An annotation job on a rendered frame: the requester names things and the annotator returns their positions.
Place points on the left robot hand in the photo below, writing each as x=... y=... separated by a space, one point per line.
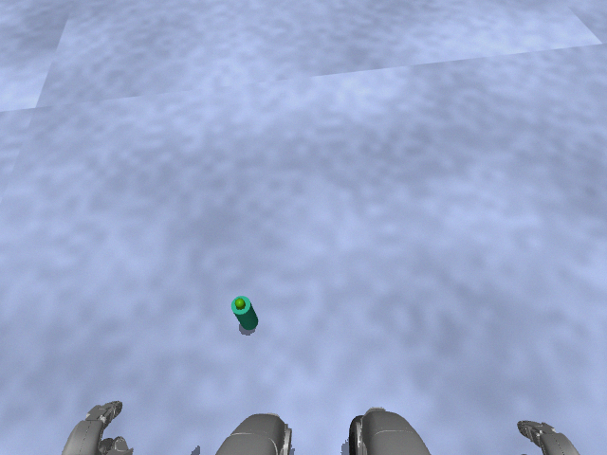
x=85 y=438

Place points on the right robot hand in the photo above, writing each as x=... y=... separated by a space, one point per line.
x=545 y=437

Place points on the bottle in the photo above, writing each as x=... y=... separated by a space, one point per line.
x=244 y=312

